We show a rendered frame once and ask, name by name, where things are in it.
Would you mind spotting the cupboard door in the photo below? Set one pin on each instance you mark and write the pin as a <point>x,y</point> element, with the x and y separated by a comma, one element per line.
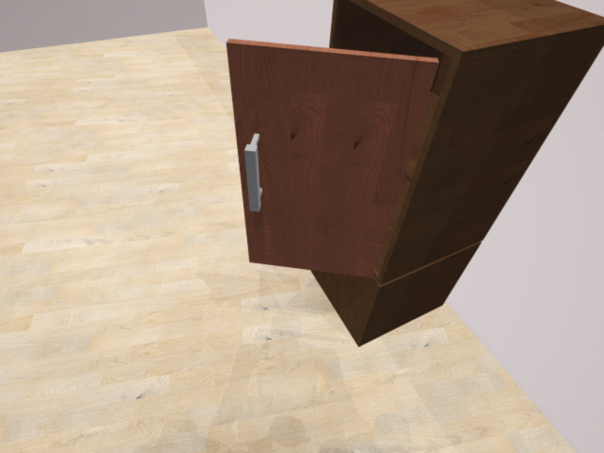
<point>336,132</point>

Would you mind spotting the handle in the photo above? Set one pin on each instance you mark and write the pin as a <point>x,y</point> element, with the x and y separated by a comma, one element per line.
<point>252,173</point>

